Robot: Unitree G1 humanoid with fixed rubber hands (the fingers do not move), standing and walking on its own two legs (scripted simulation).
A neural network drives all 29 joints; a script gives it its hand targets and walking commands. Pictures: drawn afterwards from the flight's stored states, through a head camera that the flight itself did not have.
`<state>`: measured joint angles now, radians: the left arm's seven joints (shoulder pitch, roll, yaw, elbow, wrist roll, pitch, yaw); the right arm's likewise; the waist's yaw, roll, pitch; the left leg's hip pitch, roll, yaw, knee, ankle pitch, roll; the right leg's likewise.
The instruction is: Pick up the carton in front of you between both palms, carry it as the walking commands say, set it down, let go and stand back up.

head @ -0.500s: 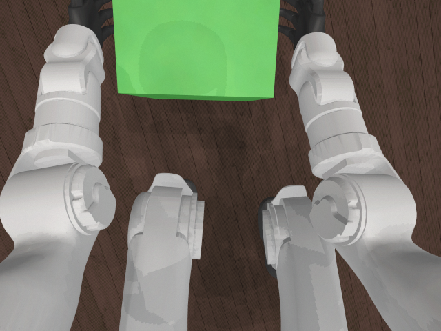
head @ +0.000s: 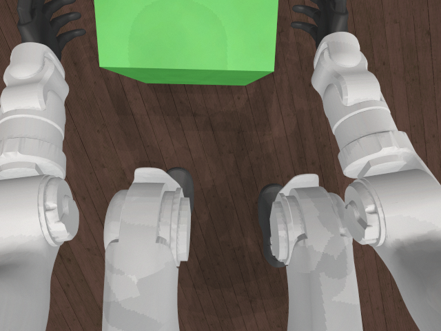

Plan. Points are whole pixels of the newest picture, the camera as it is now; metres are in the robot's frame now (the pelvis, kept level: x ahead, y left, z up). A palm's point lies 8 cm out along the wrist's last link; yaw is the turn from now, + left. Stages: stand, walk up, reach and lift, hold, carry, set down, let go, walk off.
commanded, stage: set down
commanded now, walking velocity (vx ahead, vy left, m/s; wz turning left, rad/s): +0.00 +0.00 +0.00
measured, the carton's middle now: (193, 12) +0.55 +0.11 -0.25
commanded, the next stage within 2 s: let go in 1.06 s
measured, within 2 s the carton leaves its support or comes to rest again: neither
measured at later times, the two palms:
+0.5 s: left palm out of the picture +0.50 +0.31 -0.02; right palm out of the picture +0.54 -0.07 -0.02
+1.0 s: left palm out of the picture +0.50 +0.32 +0.13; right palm out of the picture +0.54 -0.08 +0.13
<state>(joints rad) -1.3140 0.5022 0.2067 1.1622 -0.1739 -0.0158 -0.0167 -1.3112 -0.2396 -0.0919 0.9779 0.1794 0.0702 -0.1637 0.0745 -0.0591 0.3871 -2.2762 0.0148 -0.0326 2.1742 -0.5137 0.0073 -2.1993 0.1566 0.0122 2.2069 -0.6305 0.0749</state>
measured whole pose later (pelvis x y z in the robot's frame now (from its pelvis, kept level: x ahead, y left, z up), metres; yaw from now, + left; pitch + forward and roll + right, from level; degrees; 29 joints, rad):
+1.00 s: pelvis +0.03 +0.01 +0.23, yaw +3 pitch +44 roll -4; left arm -1.06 0.39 0.31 0.88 -0.01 0.14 -0.11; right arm -0.98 -0.09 -0.25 0.69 0.00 0.18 -0.15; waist 0.04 -0.03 -0.06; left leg -1.76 -0.04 -0.06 1.35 -0.37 0.01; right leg -1.67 0.08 0.03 1.36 -0.47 0.04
